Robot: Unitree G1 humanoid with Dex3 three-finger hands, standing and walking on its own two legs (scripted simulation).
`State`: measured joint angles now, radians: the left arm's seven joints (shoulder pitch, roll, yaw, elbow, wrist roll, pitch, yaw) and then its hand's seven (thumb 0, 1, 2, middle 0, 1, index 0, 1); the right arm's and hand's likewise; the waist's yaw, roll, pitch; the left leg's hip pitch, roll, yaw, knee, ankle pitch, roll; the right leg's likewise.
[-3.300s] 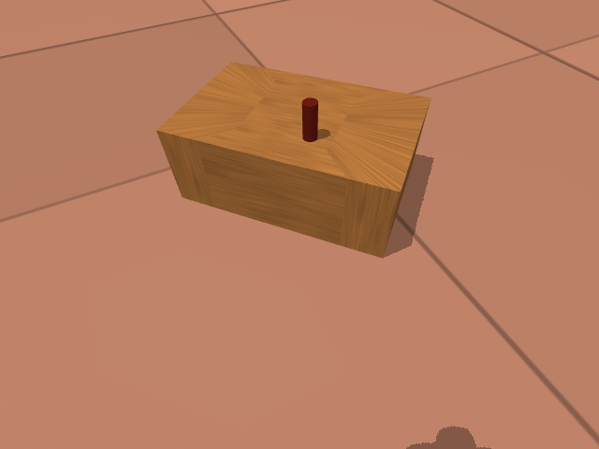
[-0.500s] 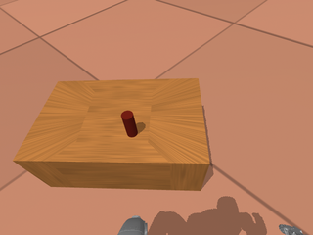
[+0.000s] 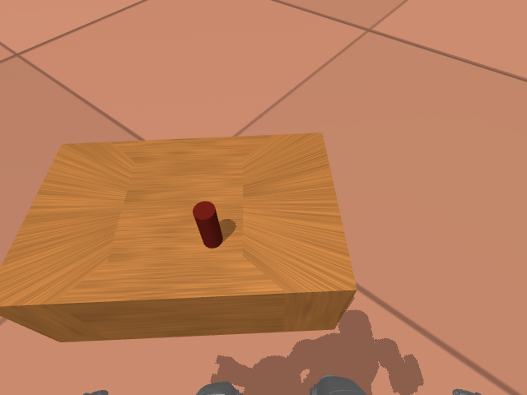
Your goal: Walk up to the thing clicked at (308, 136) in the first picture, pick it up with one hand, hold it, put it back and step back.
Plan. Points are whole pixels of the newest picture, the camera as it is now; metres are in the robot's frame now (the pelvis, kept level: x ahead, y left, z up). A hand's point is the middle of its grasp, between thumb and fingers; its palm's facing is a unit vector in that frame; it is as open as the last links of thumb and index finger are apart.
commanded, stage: walk up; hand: left
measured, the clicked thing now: (208, 226) +0.56 +0.18 -0.28
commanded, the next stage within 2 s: stand in 1.24 s
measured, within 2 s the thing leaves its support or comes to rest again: neither
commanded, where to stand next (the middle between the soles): +0.08 -0.03 m, yaw +0 degrees
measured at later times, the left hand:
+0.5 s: hand out of the picture +0.12 +0.23 -0.12, palm faces -0.03 -0.95 -0.32, open 7.4 cm
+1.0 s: hand out of the picture +0.11 +0.24 -0.12, palm faces -0.02 -0.95 -0.32, open 7.4 cm
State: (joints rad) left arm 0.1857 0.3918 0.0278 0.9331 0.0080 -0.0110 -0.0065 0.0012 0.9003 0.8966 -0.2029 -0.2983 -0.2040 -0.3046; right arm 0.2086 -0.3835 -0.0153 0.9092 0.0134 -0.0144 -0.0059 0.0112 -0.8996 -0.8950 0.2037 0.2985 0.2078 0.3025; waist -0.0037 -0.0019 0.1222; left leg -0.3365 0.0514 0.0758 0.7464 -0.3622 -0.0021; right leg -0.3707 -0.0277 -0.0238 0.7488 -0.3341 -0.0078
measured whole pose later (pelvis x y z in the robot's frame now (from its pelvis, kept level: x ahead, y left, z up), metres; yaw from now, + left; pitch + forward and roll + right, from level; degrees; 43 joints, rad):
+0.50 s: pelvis +0.01 -0.02 +0.03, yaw -1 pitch -2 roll +1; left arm 0.05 0.34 0.01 1.11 0.00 0.00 -0.02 0.00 0.90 0.90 -0.20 -0.30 -0.20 -0.30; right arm 0.07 -0.38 0.01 1.12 0.00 -0.03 0.00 0.01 -0.90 -0.90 0.20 0.30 0.21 0.30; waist 0.00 0.00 0.07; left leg -0.15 0.07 0.09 0.39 -0.20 -0.04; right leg -0.20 0.01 -0.02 0.42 -0.18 -0.02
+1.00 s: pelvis +0.02 -0.01 +0.04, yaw -1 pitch -2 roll +0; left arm 0.07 0.34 0.03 1.15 0.00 0.01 -0.02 0.00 0.90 0.90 -0.20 -0.30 -0.20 -0.30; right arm 0.10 -0.35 0.00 1.16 -0.01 -0.03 0.00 0.01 -0.90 -0.90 0.20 0.30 0.21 0.30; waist 0.00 -0.01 0.05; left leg -0.11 0.06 0.10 0.32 -0.17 -0.03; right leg -0.16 0.00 -0.01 0.34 -0.15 -0.01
